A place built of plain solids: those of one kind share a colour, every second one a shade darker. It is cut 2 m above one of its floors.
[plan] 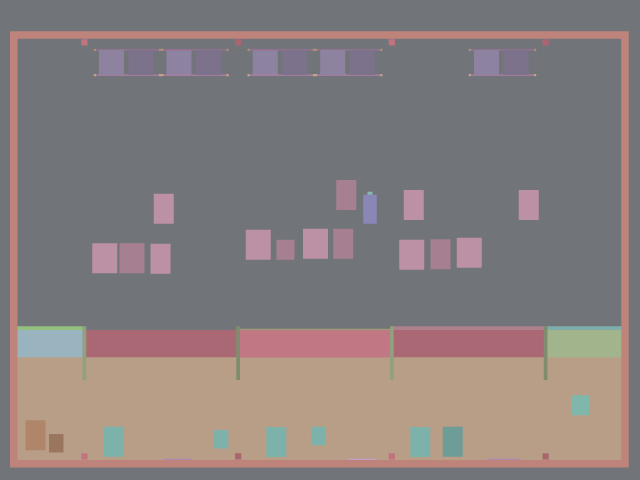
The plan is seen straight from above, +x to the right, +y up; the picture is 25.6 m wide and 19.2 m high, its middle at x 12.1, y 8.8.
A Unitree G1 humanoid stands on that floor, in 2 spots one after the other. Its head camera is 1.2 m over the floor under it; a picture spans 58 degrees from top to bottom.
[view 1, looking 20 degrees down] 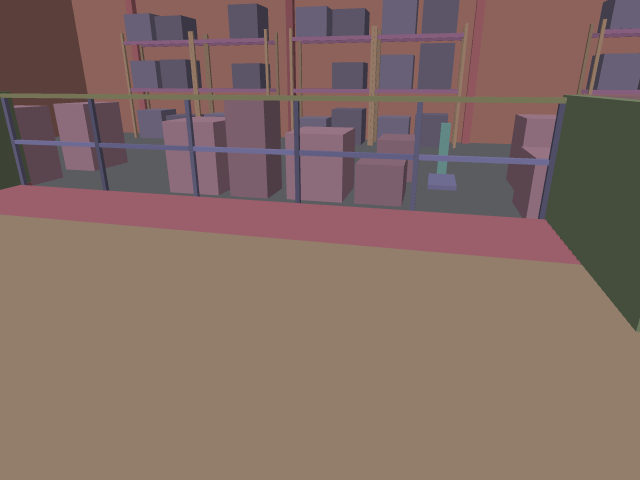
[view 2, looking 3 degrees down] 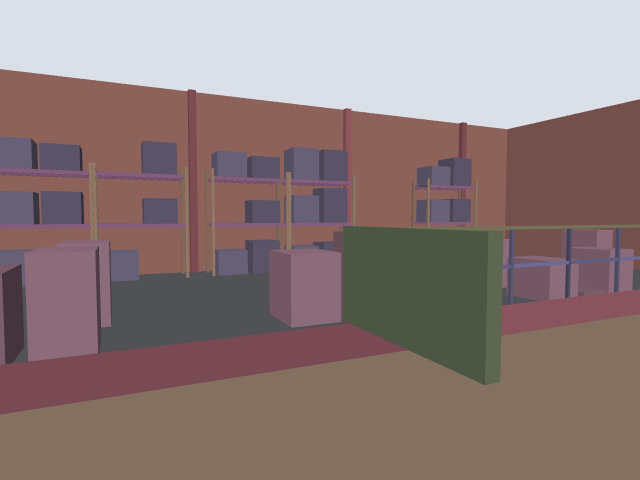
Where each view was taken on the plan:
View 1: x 13.80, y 0.95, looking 104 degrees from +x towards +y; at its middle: strip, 3.51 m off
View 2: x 6.40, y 0.95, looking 65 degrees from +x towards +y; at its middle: wall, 17.57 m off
